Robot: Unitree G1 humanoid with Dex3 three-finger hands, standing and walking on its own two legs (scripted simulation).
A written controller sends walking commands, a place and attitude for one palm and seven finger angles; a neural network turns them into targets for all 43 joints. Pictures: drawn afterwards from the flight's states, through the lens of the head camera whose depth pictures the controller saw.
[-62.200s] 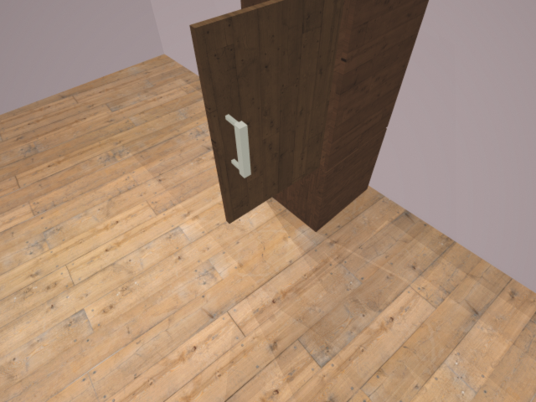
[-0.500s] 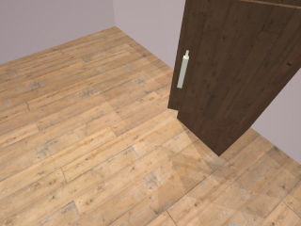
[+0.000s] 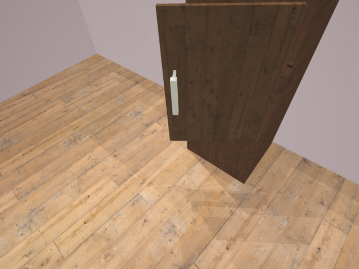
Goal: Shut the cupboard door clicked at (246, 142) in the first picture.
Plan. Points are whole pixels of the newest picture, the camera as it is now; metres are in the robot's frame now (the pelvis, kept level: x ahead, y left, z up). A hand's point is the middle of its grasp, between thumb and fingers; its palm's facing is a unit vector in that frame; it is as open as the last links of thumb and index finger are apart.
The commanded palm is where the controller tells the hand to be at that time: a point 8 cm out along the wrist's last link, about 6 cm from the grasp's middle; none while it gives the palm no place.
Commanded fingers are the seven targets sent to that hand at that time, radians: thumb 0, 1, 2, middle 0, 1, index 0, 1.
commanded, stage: take the last steps up to it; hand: left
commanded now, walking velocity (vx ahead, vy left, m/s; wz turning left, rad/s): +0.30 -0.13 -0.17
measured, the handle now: (175, 93) +0.69 +0.05 -0.03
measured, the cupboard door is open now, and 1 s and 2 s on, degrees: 36 36 36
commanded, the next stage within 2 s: come to a stop and stand still in 0.48 s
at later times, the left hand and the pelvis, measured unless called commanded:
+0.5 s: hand (126, 239) +0.23 +0.17 -0.16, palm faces -0.07 -0.98 -0.17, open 7.4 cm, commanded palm none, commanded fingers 0.00 0.90 0.90 -0.20 -0.30 -0.20 -0.30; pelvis +0.15 -0.02 +0.01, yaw -5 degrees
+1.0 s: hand (154, 203) +0.32 +0.10 -0.15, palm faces -0.03 -0.96 -0.27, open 7.3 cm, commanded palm none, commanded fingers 0.00 0.90 0.90 -0.20 -0.30 -0.20 -0.30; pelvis +0.23 -0.09 +0.01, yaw -4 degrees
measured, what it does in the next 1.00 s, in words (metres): walks ahead: left foot, then right foot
